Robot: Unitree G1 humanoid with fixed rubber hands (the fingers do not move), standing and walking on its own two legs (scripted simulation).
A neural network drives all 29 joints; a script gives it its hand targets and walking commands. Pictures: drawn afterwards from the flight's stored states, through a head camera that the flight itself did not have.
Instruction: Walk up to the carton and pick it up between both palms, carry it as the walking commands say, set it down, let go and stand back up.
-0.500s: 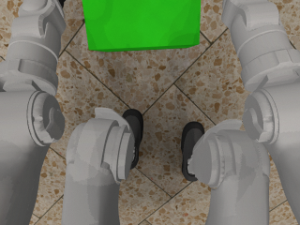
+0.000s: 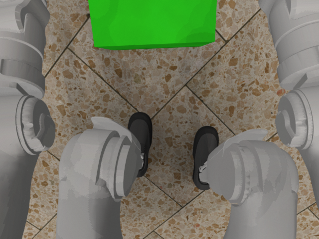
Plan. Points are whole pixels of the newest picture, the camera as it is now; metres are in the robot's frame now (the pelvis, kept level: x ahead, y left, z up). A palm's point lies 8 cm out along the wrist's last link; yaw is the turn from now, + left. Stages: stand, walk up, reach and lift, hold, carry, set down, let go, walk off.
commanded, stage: set down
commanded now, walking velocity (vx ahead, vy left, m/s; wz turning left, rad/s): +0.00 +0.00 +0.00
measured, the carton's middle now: out of the picture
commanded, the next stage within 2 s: let go in 1.32 s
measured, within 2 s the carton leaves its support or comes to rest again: neither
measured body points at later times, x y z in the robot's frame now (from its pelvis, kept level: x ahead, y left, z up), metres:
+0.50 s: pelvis -0.01 +0.00 +0.08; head +0.36 +0.05 +0.31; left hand +0.55 +0.30 -0.04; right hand +0.62 -0.10 -0.05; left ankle +0.13 +0.10 -0.32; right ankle +0.11 -0.11 -0.32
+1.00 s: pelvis -0.01 +0.00 +0.21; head +0.36 +0.05 +0.45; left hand +0.55 +0.32 +0.10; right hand +0.62 -0.10 +0.09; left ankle +0.13 +0.10 -0.32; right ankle +0.11 -0.11 -0.32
